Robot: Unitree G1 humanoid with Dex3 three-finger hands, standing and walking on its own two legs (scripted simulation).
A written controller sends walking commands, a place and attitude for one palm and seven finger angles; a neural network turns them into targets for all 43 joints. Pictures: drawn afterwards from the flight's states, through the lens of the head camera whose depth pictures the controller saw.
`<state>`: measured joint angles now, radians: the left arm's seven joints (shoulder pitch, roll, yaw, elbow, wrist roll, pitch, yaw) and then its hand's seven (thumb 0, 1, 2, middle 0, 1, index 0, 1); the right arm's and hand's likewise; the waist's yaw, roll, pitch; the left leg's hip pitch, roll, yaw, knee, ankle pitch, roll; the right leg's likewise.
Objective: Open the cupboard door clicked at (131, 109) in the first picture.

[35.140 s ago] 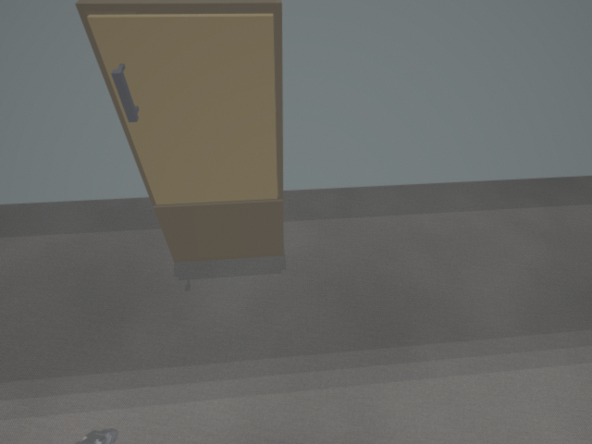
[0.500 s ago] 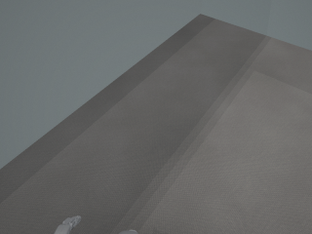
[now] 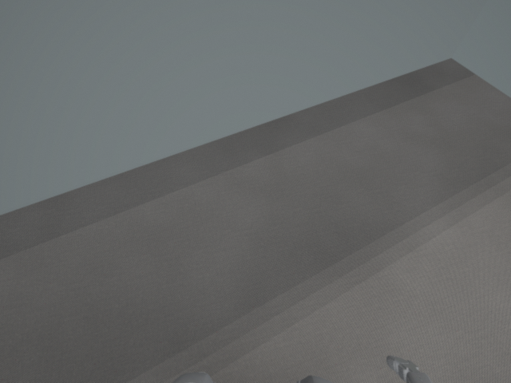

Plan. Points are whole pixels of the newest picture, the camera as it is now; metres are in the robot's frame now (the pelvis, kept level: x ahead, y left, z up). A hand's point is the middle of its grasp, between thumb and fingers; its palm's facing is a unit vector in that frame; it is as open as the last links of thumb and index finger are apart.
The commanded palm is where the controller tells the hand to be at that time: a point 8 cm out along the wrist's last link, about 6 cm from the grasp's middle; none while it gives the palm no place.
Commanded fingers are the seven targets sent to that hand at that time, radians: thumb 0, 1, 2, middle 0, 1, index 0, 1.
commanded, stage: turn to face it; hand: left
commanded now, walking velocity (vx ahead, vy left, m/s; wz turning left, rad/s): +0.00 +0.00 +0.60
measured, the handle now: out of the picture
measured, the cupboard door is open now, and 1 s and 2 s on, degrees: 45 45 45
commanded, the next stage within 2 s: none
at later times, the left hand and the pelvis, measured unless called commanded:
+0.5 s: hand out of the picture +0.06 +0.16 -0.13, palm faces +0.28 -0.92 -0.27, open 7.4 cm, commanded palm none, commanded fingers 0.00 0.90 0.90 -0.20 -0.30 -0.20 -0.30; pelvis +0.03 -0.05 +0.02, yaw +18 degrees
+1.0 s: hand out of the picture +0.01 +0.22 -0.14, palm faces +0.57 -0.78 -0.25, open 7.4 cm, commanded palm none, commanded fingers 0.00 0.90 0.90 -0.20 -0.30 -0.20 -0.30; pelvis +0.04 -0.02 +0.02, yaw +34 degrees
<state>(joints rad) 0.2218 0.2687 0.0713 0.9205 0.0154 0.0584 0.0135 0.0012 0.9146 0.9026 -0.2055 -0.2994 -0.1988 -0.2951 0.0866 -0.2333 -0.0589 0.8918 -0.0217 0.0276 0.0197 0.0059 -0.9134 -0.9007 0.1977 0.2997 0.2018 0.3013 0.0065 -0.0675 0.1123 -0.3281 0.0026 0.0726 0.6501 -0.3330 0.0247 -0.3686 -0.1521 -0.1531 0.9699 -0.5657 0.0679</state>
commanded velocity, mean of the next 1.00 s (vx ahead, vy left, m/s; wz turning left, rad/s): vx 0.00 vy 0.00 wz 0.60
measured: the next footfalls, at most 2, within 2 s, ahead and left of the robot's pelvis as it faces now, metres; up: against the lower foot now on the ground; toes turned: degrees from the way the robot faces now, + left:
right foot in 0.32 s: +0.07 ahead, -0.16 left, +0.00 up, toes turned +8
left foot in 0.70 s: +0.03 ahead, +0.09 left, +0.00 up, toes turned +32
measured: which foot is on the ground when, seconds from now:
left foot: down 0.00-0.32, up 0.34-0.68, down 0.70-1.00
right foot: up 0.00-0.30, down 0.32-0.70, up 0.72-1.00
